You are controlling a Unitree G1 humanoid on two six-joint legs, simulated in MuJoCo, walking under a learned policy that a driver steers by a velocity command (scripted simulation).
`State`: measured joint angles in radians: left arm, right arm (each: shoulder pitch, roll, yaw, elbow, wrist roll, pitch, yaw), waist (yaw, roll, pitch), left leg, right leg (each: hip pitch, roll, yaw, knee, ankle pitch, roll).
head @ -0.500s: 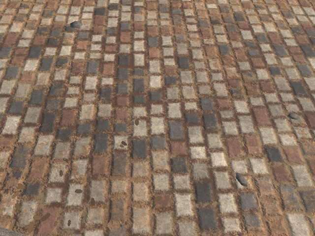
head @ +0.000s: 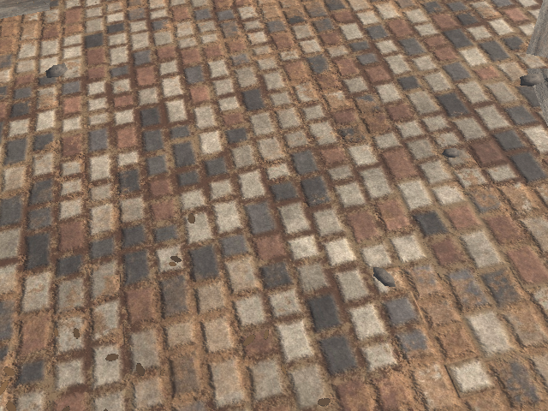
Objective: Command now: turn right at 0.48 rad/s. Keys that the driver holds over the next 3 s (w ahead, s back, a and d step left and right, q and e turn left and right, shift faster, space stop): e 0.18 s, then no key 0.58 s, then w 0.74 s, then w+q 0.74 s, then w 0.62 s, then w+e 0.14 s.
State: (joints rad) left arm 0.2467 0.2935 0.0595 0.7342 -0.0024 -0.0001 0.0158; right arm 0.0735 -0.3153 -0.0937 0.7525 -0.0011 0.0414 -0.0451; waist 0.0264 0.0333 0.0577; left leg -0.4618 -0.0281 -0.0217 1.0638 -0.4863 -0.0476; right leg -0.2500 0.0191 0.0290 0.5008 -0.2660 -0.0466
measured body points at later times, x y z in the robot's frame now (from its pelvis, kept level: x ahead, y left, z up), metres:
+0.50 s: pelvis +0.00 +0.04 +0.00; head +0.03 +0.05 +0.45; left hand +0.20 +0.29 -0.11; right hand +0.06 -0.25 -0.10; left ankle +0.02 +0.15 -0.74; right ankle -0.06 -0.10 -0.69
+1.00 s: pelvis +0.03 +0.03 -0.01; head +0.03 +0.04 +0.44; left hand +0.15 +0.28 -0.14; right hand +0.07 -0.27 -0.12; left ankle +0.05 +0.12 -0.74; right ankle -0.05 -0.10 -0.74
